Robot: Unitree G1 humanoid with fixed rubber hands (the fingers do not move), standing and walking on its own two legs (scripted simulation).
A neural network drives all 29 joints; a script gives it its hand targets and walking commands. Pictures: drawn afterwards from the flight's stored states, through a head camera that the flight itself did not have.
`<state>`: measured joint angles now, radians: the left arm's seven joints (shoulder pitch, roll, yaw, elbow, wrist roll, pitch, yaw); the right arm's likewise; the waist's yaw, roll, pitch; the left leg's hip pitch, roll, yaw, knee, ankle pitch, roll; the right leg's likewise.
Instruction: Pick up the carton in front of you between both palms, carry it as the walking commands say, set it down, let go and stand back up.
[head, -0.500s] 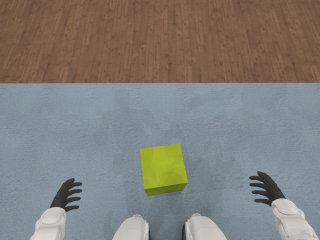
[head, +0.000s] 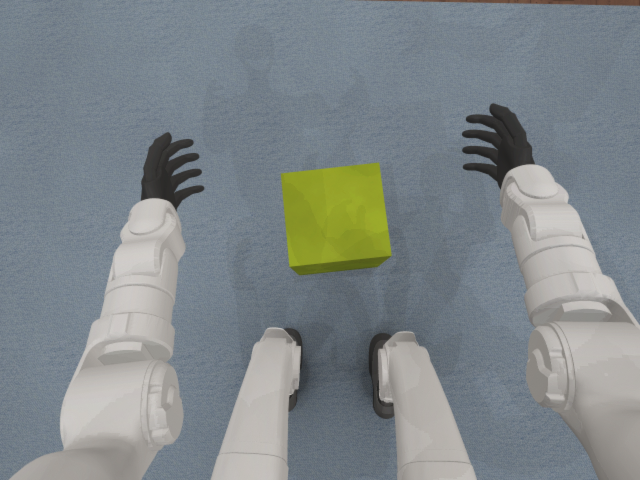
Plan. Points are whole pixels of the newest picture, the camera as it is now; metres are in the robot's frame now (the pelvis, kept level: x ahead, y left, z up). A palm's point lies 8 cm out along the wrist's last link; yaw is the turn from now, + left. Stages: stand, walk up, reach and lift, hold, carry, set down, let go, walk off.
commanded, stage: reach and lift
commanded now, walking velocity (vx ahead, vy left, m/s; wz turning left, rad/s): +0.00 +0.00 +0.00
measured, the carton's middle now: (334, 225) +0.48 +0.02 -0.54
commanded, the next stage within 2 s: none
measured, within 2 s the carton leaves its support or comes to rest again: leaves its support in 1.88 s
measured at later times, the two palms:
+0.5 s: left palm (219, 196) +0.46 +0.21 -0.25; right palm (449, 176) +0.51 -0.17 -0.25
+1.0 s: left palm (248, 224) +0.46 +0.20 -0.45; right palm (419, 208) +0.50 -0.17 -0.45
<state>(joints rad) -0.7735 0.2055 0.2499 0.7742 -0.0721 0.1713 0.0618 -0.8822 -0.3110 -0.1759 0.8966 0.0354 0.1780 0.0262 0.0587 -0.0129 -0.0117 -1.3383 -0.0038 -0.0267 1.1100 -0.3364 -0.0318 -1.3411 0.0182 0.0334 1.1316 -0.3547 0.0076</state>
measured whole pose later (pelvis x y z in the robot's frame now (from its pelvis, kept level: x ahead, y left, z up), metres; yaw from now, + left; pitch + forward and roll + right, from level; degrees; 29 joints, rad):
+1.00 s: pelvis -0.04 +0.00 -0.27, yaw +1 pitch +41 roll +2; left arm -1.29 0.27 0.18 1.04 -0.20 0.04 0.14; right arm -1.39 -0.41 -0.05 1.15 0.19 0.05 -0.07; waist 0.05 0.01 0.24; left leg -2.29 -0.06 -0.03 2.07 -0.50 -0.07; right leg -2.30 0.05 0.05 2.10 -0.53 0.04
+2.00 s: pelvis -0.03 +0.00 -0.29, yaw +1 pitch +39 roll +2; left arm -1.22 0.16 0.25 0.91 -0.17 0.13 0.19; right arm -1.32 -0.27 -0.03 1.04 0.14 0.14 -0.16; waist 0.05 0.03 0.20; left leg -2.29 -0.09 -0.06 2.17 -0.56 -0.10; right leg -2.30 0.07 0.05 2.21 -0.58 0.04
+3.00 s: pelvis +0.01 +0.01 -0.04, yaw -1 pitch +31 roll +0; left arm -0.62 -0.09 0.39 0.63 0.14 0.30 0.08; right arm -0.66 0.05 -0.32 0.70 -0.15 0.30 -0.07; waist 0.02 0.00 -0.24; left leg -1.41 -0.10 -0.12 1.35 -0.49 -0.05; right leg -1.41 0.10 0.11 1.36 -0.50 0.04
